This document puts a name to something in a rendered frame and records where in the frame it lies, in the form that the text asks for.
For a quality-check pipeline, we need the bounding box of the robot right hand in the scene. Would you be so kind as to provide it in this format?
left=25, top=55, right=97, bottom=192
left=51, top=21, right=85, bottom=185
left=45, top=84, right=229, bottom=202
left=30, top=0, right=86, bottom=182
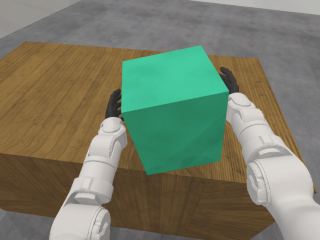
left=219, top=66, right=239, bottom=95

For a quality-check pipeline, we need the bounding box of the right robot forearm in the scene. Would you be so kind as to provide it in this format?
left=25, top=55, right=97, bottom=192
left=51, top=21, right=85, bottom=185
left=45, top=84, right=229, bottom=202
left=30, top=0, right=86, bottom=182
left=226, top=92, right=314, bottom=197

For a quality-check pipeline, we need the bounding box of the pedestal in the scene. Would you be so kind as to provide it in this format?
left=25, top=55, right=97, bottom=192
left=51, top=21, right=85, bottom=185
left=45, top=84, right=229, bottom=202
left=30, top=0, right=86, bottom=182
left=0, top=41, right=317, bottom=240

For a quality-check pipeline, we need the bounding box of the robot right upper arm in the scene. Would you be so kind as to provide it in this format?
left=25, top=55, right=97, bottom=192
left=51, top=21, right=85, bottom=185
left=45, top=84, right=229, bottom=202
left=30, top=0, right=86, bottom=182
left=246, top=155, right=320, bottom=240

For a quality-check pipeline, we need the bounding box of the carton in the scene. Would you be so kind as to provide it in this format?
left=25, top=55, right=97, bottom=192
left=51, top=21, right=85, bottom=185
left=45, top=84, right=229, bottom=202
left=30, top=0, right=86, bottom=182
left=121, top=45, right=229, bottom=175

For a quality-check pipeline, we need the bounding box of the robot left hand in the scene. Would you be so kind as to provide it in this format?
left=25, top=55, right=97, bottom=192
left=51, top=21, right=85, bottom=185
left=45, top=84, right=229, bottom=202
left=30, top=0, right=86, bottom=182
left=105, top=89, right=124, bottom=121

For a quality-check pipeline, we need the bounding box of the robot left upper arm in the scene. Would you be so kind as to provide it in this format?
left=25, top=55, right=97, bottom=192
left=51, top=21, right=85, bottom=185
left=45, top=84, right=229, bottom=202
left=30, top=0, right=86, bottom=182
left=50, top=203, right=111, bottom=240

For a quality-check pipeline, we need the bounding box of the left robot forearm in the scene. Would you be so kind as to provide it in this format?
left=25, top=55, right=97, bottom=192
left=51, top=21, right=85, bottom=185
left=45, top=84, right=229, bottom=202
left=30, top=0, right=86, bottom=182
left=49, top=117, right=128, bottom=240

